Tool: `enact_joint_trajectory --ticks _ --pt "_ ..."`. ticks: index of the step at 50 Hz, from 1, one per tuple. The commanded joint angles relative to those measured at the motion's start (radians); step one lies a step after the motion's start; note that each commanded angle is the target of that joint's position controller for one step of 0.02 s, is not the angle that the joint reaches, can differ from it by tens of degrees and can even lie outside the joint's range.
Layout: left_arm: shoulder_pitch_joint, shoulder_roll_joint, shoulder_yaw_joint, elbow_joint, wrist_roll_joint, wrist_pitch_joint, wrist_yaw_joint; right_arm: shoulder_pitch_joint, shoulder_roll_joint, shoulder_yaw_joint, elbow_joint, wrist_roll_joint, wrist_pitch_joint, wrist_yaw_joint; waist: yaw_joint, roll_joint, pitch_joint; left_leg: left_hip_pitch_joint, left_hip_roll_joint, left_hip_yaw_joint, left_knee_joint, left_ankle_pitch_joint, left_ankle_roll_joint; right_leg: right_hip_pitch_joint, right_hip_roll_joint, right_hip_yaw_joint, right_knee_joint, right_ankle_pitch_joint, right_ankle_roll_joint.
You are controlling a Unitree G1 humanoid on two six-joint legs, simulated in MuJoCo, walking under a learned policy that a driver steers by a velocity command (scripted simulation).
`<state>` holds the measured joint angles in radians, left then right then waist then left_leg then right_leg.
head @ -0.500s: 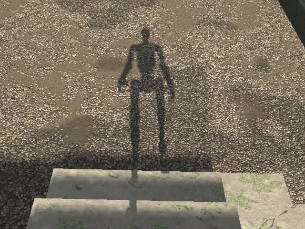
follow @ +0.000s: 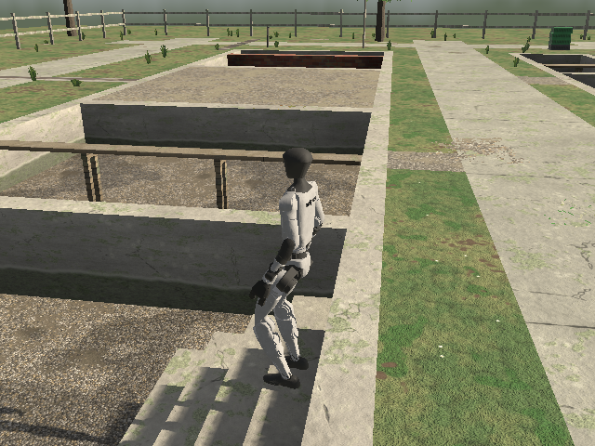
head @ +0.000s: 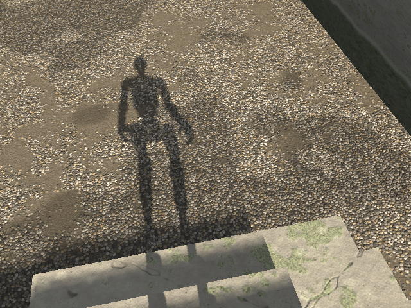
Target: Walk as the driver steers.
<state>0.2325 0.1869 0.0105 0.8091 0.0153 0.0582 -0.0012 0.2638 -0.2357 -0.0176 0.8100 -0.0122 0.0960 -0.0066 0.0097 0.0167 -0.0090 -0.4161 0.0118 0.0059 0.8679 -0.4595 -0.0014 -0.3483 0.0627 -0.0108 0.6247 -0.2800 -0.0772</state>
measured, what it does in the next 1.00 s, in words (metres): steps on the spot: left foot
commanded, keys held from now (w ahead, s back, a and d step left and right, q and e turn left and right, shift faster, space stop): no key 1.00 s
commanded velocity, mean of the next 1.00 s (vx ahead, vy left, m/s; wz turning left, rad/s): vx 0.00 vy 0.00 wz -0.03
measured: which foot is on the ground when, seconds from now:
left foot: up 0.00-0.06, down 0.08-1.00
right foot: down 0.00-1.00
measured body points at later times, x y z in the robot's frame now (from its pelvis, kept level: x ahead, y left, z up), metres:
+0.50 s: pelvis +0.00 +0.02 +0.02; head +0.00 +0.03 +0.47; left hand +0.06 +0.26 -0.13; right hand +0.06 -0.21 -0.12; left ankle -0.02 +0.11 -0.73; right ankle +0.03 -0.08 -0.73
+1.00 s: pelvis +0.01 +0.03 +0.02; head +0.01 +0.04 +0.47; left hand +0.04 +0.26 -0.14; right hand +0.03 -0.19 -0.13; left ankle -0.02 +0.11 -0.73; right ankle +0.03 -0.08 -0.72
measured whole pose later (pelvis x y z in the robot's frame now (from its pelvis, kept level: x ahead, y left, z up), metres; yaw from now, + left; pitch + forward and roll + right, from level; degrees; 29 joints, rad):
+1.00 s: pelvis +0.01 +0.03 +0.02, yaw +0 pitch -1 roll +0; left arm 0.22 0.18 0.01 1.12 0.00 0.04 0.02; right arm 0.31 -0.16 0.01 1.03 -0.02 0.01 -0.01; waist 0.00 -0.01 0.01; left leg -0.08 -0.05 0.02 0.31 -0.22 0.06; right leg -0.15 0.03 0.01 0.31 -0.14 -0.02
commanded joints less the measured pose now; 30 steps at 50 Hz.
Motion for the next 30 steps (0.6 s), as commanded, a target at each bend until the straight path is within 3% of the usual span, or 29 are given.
enact_joint_trajectory --ticks 1,3,4,5,6,7,10,16,30 --pt "-0.033 0.128 0.021 -0.06 0.005 -0.007 0.003 0.028 -0.053 -0.006 -0.037 0.013 -0.012 0.005 0.001 -0.141 -0.037 0.131 -0.031 0.024 -0.166 0.01 0.015 0.018 -0.235 0.283 -0.267 0.189 -0.135" --pt "-0.064 0.126 0.014 -0.06 -0.007 -0.002 0.006 0.09 -0.025 0.005 -0.009 0.011 -0.02 0.006 -0.043 -0.097 -0.033 0.284 -0.026 0.028 -0.391 0.158 0.035 -0.023 -0.223 0.28 -0.261 0.168 -0.097" --pt "-0.049 0.109 0.009 -0.053 -0.011 -0.004 0.004 0.112 -0.035 0.007 0.001 -0.001 -0.031 0.005 -0.036 -0.06 -0.021 0.359 0.022 -0.031 -0.473 0.217 0.046 -0.056 -0.203 0.266 -0.235 0.166 -0.056" --pt "-0.003 0.088 0.009 -0.049 -0.025 -0.006 -0.006 0.065 -0.104 -0.007 -0.01 -0.005 -0.045 0.006 0.017 0.057 0.008 0.296 0.113 -0.162 -0.501 0.252 0.079 -0.04 -0.123 0.186 -0.23 0.085 -0.014" --pt "-0.014 0.098 0.01 -0.03 -0.026 -0.003 -0.01 0.013 -0.08 0.004 -0.026 -0.006 -0.058 0.014 0.019 0.094 0.041 0.161 0.171 -0.229 -0.569 0.229 0.103 0.053 -0.084 0.134 -0.235 0.013 0.009" --pt "-0.025 0.094 0.01 -0.015 -0.023 -0.002 -0.015 -0.012 -0.05 0.017 -0.029 -0.005 -0.069 0.02 0.025 0.092 0.052 0.108 0.171 -0.221 -0.607 0.182 0.092 0.145 -0.091 0.133 -0.244 0.052 0.02" --pt "-0.026 0.097 0.011 0.016 -0.009 -0.011 -0.028 0.012 -0.061 0.014 -0.013 0.0 -0.078 0.018 0.017 0.064 0.052 0.12 0.115 -0.156 -0.623 0.127 0.052 0.217 -0.121 0.15 -0.271 0.134 0.014" --pt "-0.033 0.09 0.01 0.072 -0.013 -0.024 -0.017 0.042 -0.043 0.015 0.011 -0.002 -0.083 0.023 -0.005 -0.01 0.041 0.205 0.102 -0.129 -0.604 0.195 0.057 0.18 -0.138 0.157 -0.324 0.14 0.024" --pt "-0.02 0.091 0.013 0.182 -0.014 -0.027 0.004 0.046 -0.036 0.013 0.094 -0.006 -0.089 0.012 -0.006 -0.014 0.036 0.238 0.095 -0.115 -0.605 0.278 0.059 0.192 -0.157 0.152 -0.332 0.196 0.021"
